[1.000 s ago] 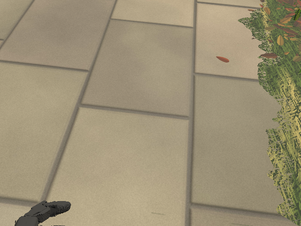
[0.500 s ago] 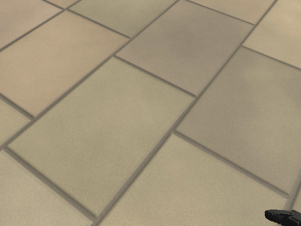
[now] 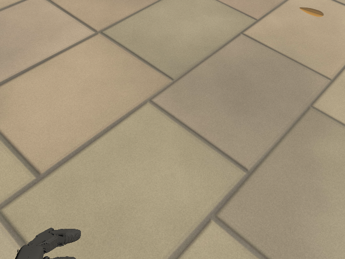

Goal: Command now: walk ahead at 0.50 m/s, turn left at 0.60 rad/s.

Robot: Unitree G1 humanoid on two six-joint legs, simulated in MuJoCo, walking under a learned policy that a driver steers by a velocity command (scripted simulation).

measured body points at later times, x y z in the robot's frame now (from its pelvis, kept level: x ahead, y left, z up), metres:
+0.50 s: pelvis +0.26 +0.00 +0.00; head +0.29 +0.01 +0.45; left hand +0.19 +0.28 -0.13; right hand +0.54 -0.17 -0.07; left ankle +0.38 +0.17 -0.71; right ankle +0.18 -0.14 -0.74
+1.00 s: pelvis +0.51 +0.09 +0.00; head +0.54 +0.11 +0.45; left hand +0.68 +0.38 -0.08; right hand +0.60 -0.19 -0.11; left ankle +0.40 +0.16 -0.74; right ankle +0.73 +0.00 -0.71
